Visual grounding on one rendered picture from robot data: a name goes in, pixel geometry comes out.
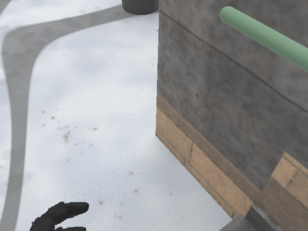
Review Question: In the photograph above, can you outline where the left robot hand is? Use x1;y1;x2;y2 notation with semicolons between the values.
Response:
30;201;90;231

